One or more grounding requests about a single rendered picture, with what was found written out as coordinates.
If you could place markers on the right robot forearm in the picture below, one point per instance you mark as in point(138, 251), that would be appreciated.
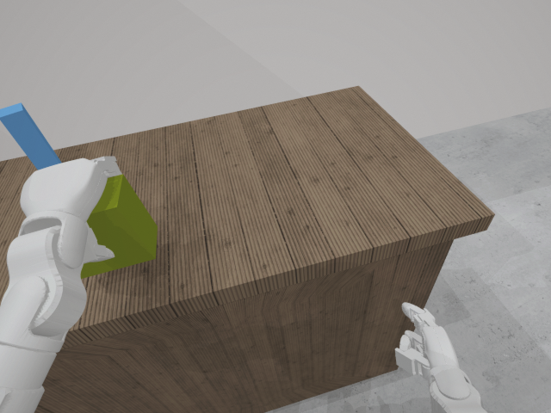
point(451, 391)

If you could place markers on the sponge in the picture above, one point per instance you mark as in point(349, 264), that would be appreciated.
point(122, 224)

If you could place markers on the robot left hand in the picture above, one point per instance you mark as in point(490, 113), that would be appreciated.
point(73, 187)

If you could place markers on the left robot forearm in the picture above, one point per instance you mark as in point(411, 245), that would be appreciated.
point(44, 299)

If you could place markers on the robot right hand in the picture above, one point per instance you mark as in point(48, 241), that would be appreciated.
point(432, 349)

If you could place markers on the table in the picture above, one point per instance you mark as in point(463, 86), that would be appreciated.
point(289, 236)

